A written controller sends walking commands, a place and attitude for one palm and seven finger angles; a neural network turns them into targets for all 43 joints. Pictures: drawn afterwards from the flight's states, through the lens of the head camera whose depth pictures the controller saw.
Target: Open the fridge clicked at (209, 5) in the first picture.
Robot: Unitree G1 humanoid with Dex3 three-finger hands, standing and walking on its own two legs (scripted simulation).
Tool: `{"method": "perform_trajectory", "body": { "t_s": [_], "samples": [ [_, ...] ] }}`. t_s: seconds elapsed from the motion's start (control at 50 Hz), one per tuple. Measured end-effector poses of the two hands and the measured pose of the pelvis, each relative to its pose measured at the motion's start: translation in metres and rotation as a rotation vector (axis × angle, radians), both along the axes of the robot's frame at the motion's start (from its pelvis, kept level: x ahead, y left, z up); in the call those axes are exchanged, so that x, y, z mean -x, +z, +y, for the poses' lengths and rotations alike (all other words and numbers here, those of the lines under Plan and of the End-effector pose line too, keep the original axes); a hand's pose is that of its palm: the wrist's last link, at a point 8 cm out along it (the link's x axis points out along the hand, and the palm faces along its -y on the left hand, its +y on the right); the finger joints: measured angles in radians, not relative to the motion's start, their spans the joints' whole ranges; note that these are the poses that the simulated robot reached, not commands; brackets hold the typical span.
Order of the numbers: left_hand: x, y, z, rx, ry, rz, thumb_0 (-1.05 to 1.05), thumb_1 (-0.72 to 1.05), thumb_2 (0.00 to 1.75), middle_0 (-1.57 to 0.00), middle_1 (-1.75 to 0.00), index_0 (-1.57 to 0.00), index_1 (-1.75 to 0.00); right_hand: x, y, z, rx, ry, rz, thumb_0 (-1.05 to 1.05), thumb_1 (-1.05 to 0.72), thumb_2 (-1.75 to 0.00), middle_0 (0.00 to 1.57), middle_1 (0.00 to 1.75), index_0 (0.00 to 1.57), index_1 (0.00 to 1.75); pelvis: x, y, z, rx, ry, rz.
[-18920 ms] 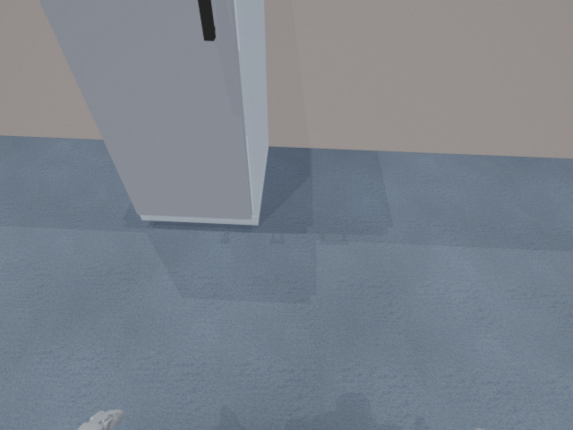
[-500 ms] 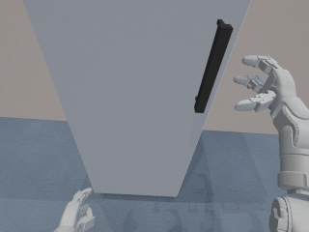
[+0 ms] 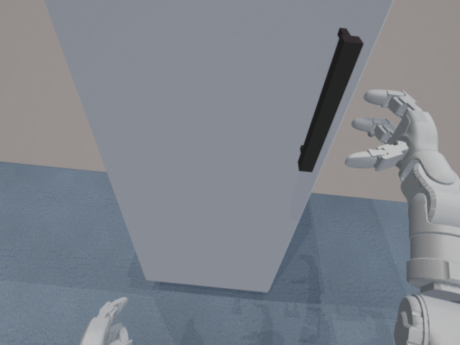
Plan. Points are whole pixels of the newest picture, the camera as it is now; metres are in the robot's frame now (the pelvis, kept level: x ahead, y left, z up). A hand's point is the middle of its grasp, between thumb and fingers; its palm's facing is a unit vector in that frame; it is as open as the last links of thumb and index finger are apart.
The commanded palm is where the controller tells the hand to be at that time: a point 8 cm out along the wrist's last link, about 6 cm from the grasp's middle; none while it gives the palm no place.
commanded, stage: move the hooked fingers beside the handle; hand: right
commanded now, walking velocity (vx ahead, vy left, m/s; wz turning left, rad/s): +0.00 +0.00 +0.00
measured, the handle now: (321, 108) +0.46 -0.12 +0.22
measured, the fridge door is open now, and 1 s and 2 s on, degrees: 0 0 0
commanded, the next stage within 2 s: none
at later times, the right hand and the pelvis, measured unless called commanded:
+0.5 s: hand (369, 120) +0.40 -0.18 +0.24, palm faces +0.04 +1.00 -0.01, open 14.0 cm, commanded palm +0.37 -0.23 +0.22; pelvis +0.00 +0.00 +0.00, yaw -1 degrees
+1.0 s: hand (372, 139) +0.38 -0.19 +0.22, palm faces +0.05 +1.00 -0.02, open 14.0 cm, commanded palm +0.36 -0.24 +0.22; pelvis -0.01 +0.00 +0.00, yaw -1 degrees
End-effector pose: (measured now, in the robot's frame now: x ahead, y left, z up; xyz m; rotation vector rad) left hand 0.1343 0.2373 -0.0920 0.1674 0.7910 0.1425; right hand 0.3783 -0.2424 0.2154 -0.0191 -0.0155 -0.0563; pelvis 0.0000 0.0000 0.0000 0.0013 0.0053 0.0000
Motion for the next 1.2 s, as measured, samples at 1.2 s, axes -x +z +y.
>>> {"method": "perform_trajectory", "body": {
  "t_s": [1.2],
  "samples": [
    [-0.019, 0.011, -0.01, -0.011, -0.058, -0.05, 0.01, 0.91, 0.9, -0.2, -0.3, -0.2, -0.3, 0.011, 0.015, 0.001, 0.014, -0.024, -0.016, -0.01, 0.5, -0.3, 0.3, 1.2, 0.3, 1.2, 0.011, 0.0, 0.005, -0.002, -0.027, -0.021]
  ]
}}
